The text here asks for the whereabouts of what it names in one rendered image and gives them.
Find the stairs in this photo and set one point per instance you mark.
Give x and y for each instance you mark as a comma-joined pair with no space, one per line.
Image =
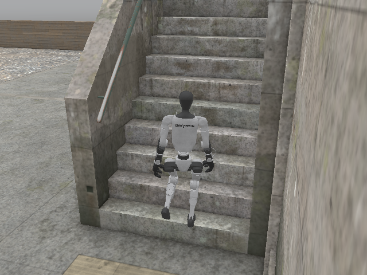
215,50

